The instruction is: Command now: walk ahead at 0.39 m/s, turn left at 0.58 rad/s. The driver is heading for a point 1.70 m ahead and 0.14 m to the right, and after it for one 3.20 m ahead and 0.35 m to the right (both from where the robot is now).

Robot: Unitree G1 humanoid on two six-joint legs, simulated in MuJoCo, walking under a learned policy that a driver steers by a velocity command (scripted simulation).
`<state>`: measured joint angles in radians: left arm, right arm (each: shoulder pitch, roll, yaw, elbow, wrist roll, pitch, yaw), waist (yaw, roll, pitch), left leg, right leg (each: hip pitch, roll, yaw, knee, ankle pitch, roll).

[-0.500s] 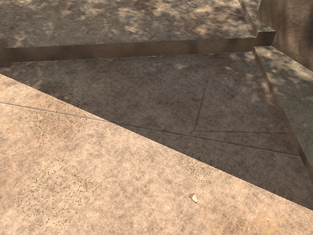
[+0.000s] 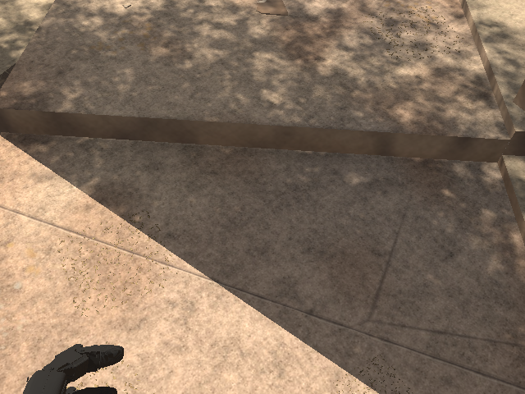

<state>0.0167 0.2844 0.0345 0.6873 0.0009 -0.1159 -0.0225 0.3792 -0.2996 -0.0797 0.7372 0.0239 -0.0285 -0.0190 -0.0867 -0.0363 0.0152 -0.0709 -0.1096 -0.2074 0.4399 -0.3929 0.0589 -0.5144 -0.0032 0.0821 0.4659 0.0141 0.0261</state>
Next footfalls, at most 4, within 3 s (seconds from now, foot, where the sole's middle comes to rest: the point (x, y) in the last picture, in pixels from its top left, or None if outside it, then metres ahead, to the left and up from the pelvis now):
0.02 right None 0.19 -0.13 -0.77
0.50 left None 0.20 0.14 -0.77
0.92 right None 0.21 -0.09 -0.77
1.38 left None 0.23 0.14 -0.77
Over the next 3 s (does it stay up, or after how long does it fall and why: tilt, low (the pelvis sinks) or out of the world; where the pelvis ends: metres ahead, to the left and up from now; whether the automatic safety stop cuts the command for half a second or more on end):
stays up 0.46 -0.07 0.00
